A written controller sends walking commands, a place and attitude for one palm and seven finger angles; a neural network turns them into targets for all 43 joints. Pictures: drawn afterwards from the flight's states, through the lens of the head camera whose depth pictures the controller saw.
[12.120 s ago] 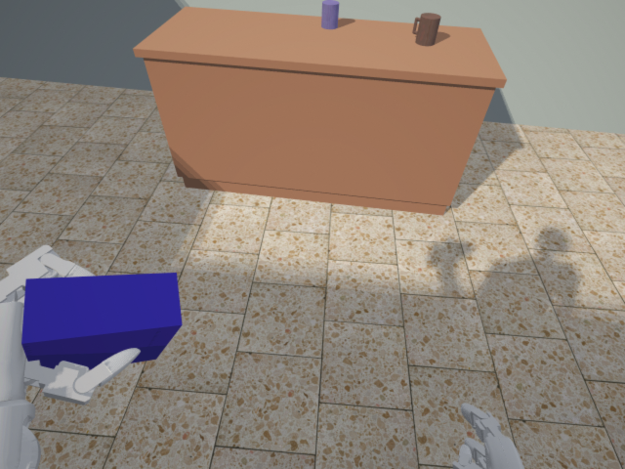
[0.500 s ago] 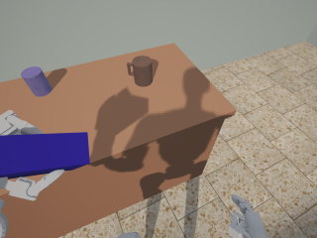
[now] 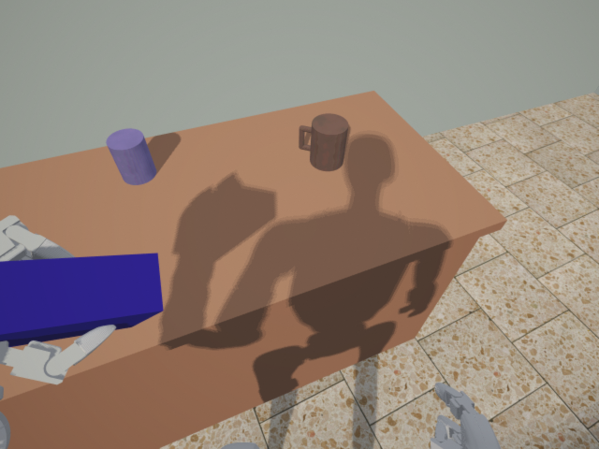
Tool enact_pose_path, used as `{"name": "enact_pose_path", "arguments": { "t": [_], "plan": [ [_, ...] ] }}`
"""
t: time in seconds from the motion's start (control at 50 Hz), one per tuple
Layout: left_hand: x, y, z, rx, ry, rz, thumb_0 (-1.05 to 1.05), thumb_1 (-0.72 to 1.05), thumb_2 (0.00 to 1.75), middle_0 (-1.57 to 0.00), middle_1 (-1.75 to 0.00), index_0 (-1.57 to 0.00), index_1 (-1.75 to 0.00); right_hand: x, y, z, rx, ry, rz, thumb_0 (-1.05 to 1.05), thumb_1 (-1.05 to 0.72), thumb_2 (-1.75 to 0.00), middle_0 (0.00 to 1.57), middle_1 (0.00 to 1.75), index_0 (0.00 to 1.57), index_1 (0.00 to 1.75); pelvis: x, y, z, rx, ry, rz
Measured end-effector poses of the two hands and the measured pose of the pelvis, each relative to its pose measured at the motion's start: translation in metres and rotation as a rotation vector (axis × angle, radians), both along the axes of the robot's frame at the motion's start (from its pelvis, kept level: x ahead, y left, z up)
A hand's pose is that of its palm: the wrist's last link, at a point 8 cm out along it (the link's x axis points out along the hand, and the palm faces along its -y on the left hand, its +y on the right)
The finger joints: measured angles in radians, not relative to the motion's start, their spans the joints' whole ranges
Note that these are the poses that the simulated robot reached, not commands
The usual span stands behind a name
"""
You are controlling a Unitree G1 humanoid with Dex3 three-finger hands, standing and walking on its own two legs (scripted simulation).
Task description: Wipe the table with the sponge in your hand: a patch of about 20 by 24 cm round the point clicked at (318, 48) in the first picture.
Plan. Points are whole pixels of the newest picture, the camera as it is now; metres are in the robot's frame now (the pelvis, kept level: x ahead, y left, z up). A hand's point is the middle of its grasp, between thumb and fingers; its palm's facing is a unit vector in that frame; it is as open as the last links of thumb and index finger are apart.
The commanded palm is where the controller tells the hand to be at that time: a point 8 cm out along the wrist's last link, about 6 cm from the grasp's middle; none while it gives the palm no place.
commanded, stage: shuffle to correct the standing spot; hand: left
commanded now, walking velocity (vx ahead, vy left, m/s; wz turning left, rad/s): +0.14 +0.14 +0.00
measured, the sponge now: (99, 299) +0.22 +0.21 +0.17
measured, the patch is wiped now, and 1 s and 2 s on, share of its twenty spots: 0.00 0.00 0.00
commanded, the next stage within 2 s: come to a stop and stand still in 0.40 s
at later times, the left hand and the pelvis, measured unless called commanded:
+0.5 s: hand (0, 272) +0.24 +0.31 +0.17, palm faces +0.40 -0.83 -0.39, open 9.4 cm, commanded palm +0.18 +0.35 +0.19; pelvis +0.01 +0.07 +0.00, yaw -2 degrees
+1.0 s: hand (26, 259) +0.25 +0.29 +0.17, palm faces +0.37 -0.85 -0.36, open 9.4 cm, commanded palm +0.20 +0.33 +0.19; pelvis +0.03 +0.06 +0.02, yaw -1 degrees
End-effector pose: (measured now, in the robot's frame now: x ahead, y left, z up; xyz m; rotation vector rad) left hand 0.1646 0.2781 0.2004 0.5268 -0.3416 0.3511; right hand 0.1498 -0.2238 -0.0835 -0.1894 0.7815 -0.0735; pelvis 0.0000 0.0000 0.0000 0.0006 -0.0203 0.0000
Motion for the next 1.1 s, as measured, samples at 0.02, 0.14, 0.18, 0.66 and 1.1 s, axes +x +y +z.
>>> {"name": "enact_pose_path", "arguments": {
  "t": [0.02,0.14,0.18,0.66,1.1],
  "plan": [
    [0.000,0.008,-0.003,-0.001,0.003,0.007,-0.01,-0.44,1.01,-0.82,-1.35,-0.83,-1.34,-0.001,0.003,-0.001,-0.010,0.002,-0.006,0.01,-0.90,-0.90,0.20,0.30,0.20,0.30,0.001,0.006,-0.002,0.001,-0.001,-0.001],
    [0.008,0.043,-0.016,-0.020,0.042,0.043,-0.01,-0.44,1.01,-0.82,-1.35,-0.83,-1.34,-0.006,0.027,-0.002,-0.022,-0.015,-0.049,0.01,-0.90,-0.90,0.20,0.29,0.20,0.30,-0.003,0.031,-0.004,0.018,-0.010,-0.003],
    [0.009,0.044,-0.013,-0.029,0.042,0.034,-0.01,-0.44,1.01,-0.82,-1.35,-0.83,-1.34,-0.008,0.035,0.001,-0.013,-0.021,-0.042,0.01,-0.90,-0.90,0.20,0.29,0.20,0.30,-0.004,0.035,0.000,0.016,-0.003,-0.002],
    [0.040,0.058,0.000,-0.010,0.043,-0.053,-0.01,-0.44,1.02,-0.82,-1.35,-0.83,-1.34,0.017,0.067,0.014,-0.019,-0.040,-0.047,0.01,-0.90,-0.90,0.20,0.29,0.20,0.30,0.023,0.064,0.008,-0.006,0.010,-0.021],
    [0.057,0.071,0.008,0.028,0.060,-0.001,-0.01,-0.44,1.02,-0.82,-1.35,-0.83,-1.34,0.053,0.048,0.037,-0.090,-0.091,-0.004,0.01,-0.90,-0.90,0.20,0.29,0.20,0.30,0.030,0.056,0.018,-0.025,0.022,-0.014]
  ]
}}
